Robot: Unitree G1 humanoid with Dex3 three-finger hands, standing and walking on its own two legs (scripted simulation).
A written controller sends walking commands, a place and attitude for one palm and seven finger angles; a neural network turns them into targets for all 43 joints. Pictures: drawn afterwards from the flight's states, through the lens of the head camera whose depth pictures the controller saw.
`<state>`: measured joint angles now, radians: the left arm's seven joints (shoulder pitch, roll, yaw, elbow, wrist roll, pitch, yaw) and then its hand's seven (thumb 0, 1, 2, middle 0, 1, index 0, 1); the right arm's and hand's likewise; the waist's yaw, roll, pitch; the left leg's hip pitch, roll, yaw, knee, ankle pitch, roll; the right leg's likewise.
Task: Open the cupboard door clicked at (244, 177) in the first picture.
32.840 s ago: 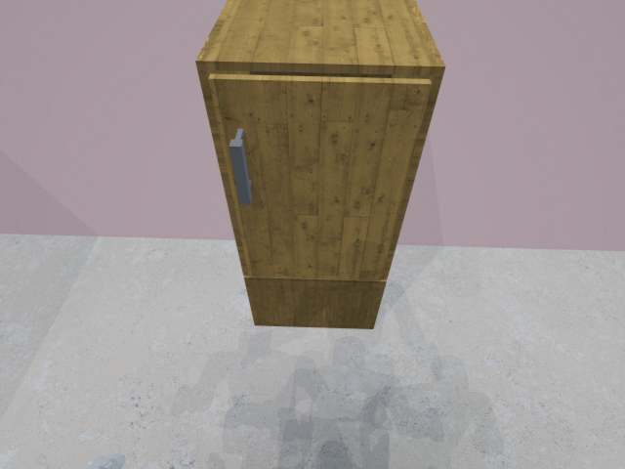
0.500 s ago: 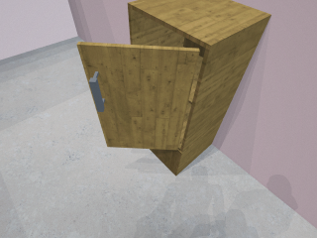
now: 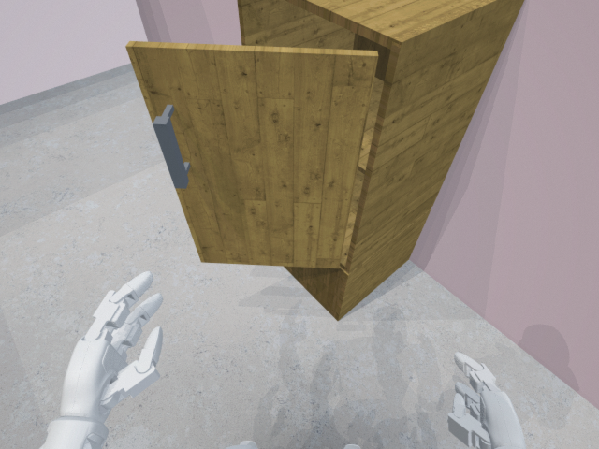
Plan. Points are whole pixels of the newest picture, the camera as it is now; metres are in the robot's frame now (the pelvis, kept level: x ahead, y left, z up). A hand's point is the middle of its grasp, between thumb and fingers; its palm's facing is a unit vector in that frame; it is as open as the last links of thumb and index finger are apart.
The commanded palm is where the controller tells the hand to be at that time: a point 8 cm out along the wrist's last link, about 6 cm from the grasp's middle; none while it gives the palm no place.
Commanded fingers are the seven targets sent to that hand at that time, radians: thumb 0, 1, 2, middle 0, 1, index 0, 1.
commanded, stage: raise the hand with hooked fingers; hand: left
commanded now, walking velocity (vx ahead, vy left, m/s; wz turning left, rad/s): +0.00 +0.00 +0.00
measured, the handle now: (175, 147) +0.60 +0.25 +0.05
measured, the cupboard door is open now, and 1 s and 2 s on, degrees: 46 46 46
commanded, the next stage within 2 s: move the hooked fingers beside the handle in 1.80 s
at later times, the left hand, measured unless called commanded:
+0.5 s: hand (118, 362) +0.22 +0.23 +0.02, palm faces +0.01 -1.00 -0.05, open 10.8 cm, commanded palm +0.19 +0.29 +0.03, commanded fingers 0.00 -0.06 0.49 -0.27 -0.92 -0.27 -0.92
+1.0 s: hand (70, 332) +0.25 +0.29 +0.04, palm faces +0.01 -1.00 -0.05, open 13.6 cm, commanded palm +0.23 +0.35 +0.05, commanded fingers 0.00 -0.50 0.30 -0.30 -1.20 -0.30 -1.20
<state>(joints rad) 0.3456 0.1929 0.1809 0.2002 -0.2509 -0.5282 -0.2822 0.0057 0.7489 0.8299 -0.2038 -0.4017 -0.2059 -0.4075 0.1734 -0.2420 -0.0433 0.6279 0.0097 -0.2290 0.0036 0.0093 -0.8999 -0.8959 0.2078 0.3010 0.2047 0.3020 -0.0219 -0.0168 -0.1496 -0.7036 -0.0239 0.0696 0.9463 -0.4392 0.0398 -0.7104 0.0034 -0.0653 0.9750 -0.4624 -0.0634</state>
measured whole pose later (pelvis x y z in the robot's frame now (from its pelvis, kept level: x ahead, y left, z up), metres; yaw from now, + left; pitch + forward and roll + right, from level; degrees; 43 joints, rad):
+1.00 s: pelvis -0.01 +0.04 -0.01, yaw +1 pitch +13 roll -4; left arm 0.14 0.37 0.34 0.24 -0.34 -0.33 -0.43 0.00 -0.40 0.34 -0.29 -1.14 -0.29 -1.14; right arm 0.25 -0.26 0.05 0.51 0.03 -0.20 -0.05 0.01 -0.90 -0.90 0.21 0.30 0.21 0.30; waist 0.00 0.02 -0.11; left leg -0.80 -0.02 0.03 1.02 -0.46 0.09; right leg -0.74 0.01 -0.11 0.95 -0.44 -0.01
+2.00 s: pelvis +0.00 +0.02 +0.00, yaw +0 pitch +13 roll -3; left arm -0.06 0.43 0.43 0.47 -0.36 -0.30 -0.53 -0.01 -0.50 0.30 -0.30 -1.20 -0.30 -1.20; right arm 0.27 -0.28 0.05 0.53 0.04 -0.14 -0.06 0.01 -0.90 -0.90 0.21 0.30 0.21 0.30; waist -0.01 0.02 -0.11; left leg -0.77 0.00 0.02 0.99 -0.46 0.06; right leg -0.72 0.03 -0.11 0.92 -0.44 -0.04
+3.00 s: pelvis +0.00 +0.04 -0.02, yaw -2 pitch +21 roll -5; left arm -0.77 0.70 0.52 1.16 -0.18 -0.39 -0.54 -0.01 -0.50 0.30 -0.30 -1.20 -0.30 -1.20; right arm 0.36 -0.31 0.06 0.60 0.02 0.04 -0.05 0.01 -0.90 -0.90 0.21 0.30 0.21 0.30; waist -0.13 0.01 -0.10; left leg -0.98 0.01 0.04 1.09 -0.48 0.09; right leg -0.93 0.04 -0.09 0.98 -0.43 -0.02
